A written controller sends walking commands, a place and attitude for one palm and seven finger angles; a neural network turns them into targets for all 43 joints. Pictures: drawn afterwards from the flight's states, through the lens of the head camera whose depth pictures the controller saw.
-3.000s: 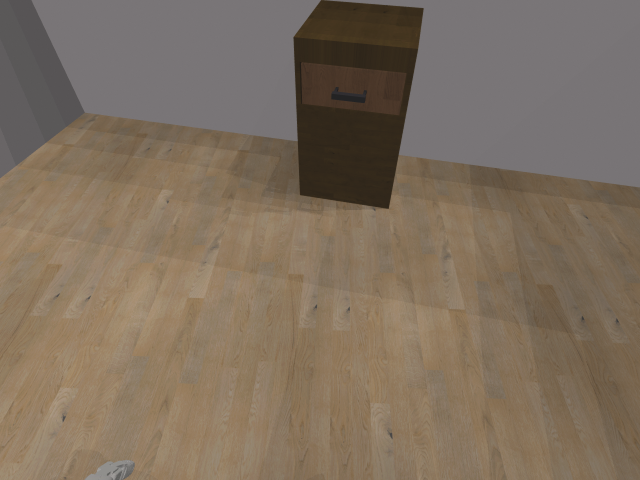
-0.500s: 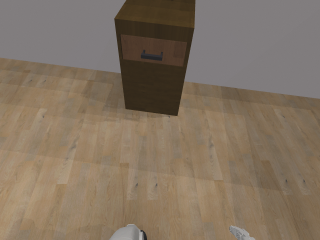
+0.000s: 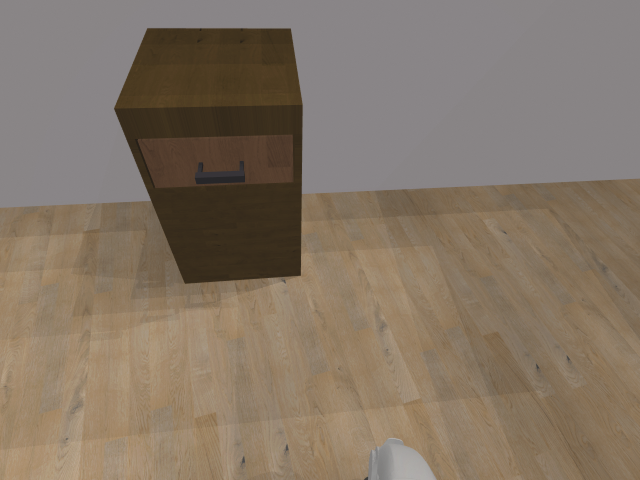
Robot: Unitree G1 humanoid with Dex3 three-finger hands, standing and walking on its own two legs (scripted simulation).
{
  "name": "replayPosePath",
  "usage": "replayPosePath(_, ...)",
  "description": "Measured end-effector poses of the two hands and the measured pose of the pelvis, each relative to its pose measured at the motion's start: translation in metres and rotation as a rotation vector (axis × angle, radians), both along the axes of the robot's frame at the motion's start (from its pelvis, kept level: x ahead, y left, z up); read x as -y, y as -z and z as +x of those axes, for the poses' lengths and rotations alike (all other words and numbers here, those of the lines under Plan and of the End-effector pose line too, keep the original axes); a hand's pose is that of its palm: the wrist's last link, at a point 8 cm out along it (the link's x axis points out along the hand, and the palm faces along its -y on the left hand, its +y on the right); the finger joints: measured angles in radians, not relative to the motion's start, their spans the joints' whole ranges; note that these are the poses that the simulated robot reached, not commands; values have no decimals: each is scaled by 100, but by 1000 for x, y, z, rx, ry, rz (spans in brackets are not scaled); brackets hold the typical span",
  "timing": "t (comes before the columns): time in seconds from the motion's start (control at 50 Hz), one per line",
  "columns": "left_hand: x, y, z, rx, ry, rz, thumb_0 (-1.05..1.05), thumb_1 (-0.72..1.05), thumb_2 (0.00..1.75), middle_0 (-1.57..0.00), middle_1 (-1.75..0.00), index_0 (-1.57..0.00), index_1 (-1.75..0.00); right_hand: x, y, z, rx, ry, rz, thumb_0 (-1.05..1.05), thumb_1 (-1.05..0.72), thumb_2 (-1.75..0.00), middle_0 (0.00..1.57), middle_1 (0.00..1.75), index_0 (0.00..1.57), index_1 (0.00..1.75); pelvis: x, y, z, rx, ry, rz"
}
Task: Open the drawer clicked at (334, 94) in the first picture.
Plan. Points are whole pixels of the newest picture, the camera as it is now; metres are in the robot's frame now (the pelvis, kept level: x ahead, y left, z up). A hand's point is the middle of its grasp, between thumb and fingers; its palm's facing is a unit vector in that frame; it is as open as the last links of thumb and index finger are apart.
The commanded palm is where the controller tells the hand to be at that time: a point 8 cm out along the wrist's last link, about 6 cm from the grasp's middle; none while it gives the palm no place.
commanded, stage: turn to face it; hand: left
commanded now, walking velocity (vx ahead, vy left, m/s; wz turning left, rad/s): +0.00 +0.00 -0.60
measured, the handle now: (220, 171) +0.86 +0.28 -0.21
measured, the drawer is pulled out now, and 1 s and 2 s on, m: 0.00 0.00 0.00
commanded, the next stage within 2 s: take the last steps up to it in 0.48 s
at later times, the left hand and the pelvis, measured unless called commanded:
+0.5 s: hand (220, 417) +0.24 +0.16 -0.18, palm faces +0.06 -0.98 -0.17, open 7.2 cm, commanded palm none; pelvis +0.15 -0.01 -0.01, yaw +2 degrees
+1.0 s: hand out of the picture +0.15 +0.14 -0.17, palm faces +0.21 -0.96 -0.20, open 7.4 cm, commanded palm none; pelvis +0.21 -0.02 +0.00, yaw +7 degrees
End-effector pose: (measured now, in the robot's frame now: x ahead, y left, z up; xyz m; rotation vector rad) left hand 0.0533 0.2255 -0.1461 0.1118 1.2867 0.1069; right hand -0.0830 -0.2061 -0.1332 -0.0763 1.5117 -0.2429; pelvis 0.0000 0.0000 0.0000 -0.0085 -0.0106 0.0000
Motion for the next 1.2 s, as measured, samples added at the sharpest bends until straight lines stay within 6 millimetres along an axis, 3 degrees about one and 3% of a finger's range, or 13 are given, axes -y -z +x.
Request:
replayPosePath(0.1,26,5,91,48,112,1,1,92,90,-20,-30,-20,-30,-5,6,5,-99,88,34,0,-91,-90,20,30,20,30,14,9,45,-15,50,-7)
replayPosePath(0.18,48,12,154,154,147,16,1,91,90,-20,-30,-20,-30,5,18,26,-164,125,66,0,-90,-90,20,30,20,30,33,23,85,-18,52,8)
replayPosePath(0.22,56,8,170,181,132,17,1,91,90,-20,-30,-20,-30,15,22,50,-151,114,59,0,-90,-90,20,30,20,30,37,22,97,-4,41,-2)
replayPosePath(0.28,60,0,177,181,111,21,1,91,90,-20,-30,-20,-30,31,24,104,-67,70,39,0,-91,-90,20,30,20,30,38,15,112,7,38,-4)
replayPosePath(0.36,48,-10,185,185,69,52,-2,94,90,-20,-30,-20,-30,42,22,181,94,10,12,0,-91,-90,19,30,20,30,35,8,127,4,14,-10)
replayPosePath(0.4,41,-10,186,176,56,55,-2,94,90,-20,-30,-20,-30,43,21,212,153,-25,0,0,-91,-90,19,30,20,30,31,7,134,6,0,-16)
replayPosePath(0.5,18,5,176,145,-24,33,-1,93,90,-20,-30,-20,-30,42,17,261,208,-111,-48,1,-94,-90,19,30,20,30,14,14,151,24,-34,-40)
replayPosePath(0.58,-3,18,155,66,-90,32,-1,93,90,-20,-30,-20,-30,30,10,286,227,-158,-60,1,-93,-90,19,30,20,30,4,15,162,22,-41,-20)
replayPosePath(0.68,-13,9,121,-55,-105,49,0,93,90,-20,-30,-20,-30,23,3,301,227,-191,-56,1,-94,-90,19,30,20,30,-1,5,166,-1,-61,-12)
replayPosePath(0.78,-7,-3,101,-118,-108,58,1,92,90,-20,-30,-20,-30,26,6,302,203,-193,-24,0,-93,-90,20,30,20,30,3,0,173,-11,-74,-9)
replayPosePath(0.94,25,-5,89,-105,-194,62,1,91,90,-20,-30,-20,-30,42,24,306,114,-206,34,0,-91,-90,20,30,20,30,20,5,200,13,-118,11)
replayPosePath(1.08,51,-9,71,-229,-242,-8,1,91,90,-20,-30,-20,-30,33,10,368,176,-238,31,1,-91,-90,19,30,20,30,11,-2,232,0,-139,16)
replayPosePath(1.2,46,3,78,-317,-296,-74,1,91,90,-20,-30,-20,-30,-3,12,436,223,-321,17,0,-91,-90,19,30,20,30,-15,9,266,-12,-166,-8)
